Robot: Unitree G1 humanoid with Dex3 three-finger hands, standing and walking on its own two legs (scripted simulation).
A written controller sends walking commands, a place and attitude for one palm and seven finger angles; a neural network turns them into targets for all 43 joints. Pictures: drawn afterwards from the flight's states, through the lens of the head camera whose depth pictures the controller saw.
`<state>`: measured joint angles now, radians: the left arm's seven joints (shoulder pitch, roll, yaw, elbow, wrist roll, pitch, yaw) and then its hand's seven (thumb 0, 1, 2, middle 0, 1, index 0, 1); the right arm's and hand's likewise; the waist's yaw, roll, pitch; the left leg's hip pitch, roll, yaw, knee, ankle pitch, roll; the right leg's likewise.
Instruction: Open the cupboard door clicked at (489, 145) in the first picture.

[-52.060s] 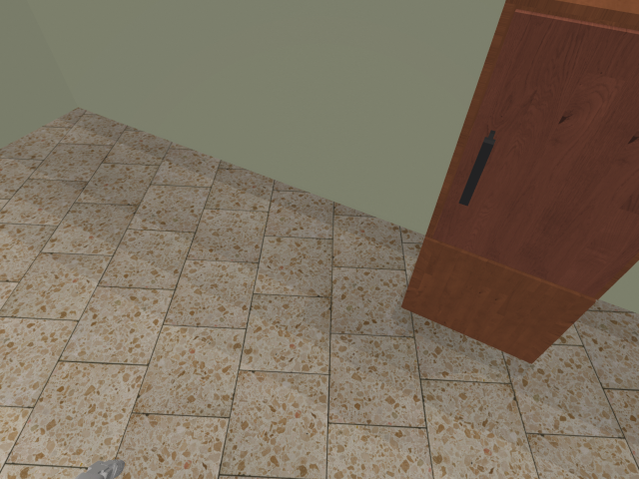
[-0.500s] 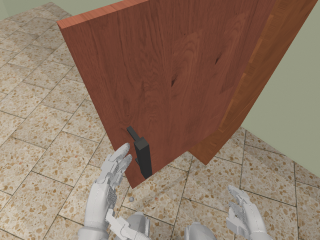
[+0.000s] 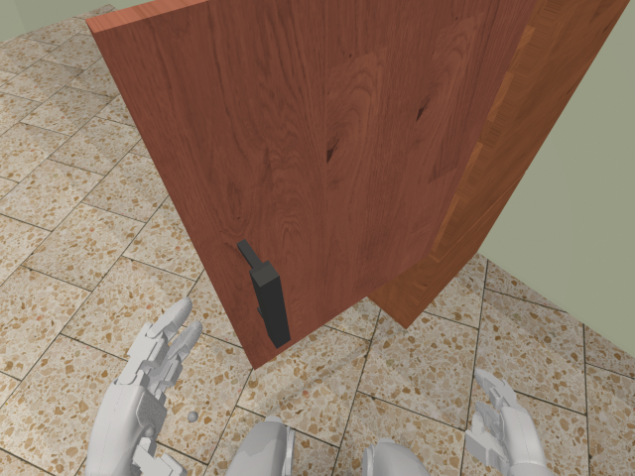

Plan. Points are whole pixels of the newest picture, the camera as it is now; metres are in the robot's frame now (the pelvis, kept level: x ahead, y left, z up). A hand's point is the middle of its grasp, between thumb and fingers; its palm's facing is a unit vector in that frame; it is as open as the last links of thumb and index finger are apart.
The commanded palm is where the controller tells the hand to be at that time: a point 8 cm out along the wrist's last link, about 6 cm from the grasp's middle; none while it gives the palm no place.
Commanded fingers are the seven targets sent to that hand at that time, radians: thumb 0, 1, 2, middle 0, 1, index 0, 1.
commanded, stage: draw the hand back to the body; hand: left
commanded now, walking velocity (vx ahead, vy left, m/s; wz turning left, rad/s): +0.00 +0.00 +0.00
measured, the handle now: (264, 297) +0.31 +0.09 +0.06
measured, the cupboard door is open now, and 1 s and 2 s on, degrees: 80 80 80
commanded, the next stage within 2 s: step back with the hand held close in 1.62 s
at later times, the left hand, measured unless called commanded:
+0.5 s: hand (121, 385) +0.19 +0.18 +0.14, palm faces -0.02 -1.00 -0.06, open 16.3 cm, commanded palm +0.15 +0.25 +0.15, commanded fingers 0.00 -0.36 0.36 -0.16 -0.30 -0.16 -0.30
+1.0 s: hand out of the picture +0.22 +0.26 +0.22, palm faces +0.33 -0.85 -0.41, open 12.0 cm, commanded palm +0.18 +0.31 +0.25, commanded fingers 0.00 0.51 0.74 -0.19 -0.30 -0.19 -0.30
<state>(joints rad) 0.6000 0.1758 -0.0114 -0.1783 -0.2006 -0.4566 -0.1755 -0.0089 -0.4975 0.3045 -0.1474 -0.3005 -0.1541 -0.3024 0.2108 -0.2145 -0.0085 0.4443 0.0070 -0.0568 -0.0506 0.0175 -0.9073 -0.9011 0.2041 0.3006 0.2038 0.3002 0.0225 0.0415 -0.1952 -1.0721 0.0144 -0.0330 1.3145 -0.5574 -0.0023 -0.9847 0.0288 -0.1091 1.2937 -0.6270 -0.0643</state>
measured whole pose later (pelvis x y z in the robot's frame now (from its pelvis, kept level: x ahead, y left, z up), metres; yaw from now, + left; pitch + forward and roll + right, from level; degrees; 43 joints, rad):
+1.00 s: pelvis +0.05 +0.04 +0.11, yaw -1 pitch +1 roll -1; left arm 0.61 0.34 0.19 -0.45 -0.05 -0.01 0.15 0.00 0.19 0.60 -0.18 -0.30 -0.18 -0.30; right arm 0.26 -0.22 0.06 0.54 0.02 -0.09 -0.11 0.02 -0.91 -0.90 0.21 0.30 0.21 0.30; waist 0.05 0.07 -0.08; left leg -0.32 -0.02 0.03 0.65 -0.36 0.05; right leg -0.24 0.01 -0.03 0.60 -0.38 0.00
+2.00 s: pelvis +0.03 +0.02 +0.13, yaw -4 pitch +0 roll -1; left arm 0.52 0.39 0.37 -0.40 -0.05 -0.13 0.12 0.02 0.89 0.90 -0.21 -0.30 -0.21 -0.30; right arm 0.16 -0.25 0.00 0.58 0.01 -0.03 -0.09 0.02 -0.91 -0.90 0.21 0.30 0.21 0.30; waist 0.01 0.05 0.01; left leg -0.21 0.01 0.07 0.43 -0.22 0.03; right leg -0.16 0.04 0.01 0.40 -0.24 -0.02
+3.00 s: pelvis -0.14 +0.04 +0.10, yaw -1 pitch +3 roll -3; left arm 0.53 0.44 0.47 -0.54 -0.07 -0.21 0.17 0.02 0.89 0.90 -0.21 -0.30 -0.21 -0.30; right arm 0.14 -0.17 0.00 0.62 -0.01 -0.12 -0.05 0.02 -0.91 -0.90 0.21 0.30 0.21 0.30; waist 0.05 0.01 -0.02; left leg -0.54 0.06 0.13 0.40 0.05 0.05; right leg -0.16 0.08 -0.02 0.63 -0.53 -0.04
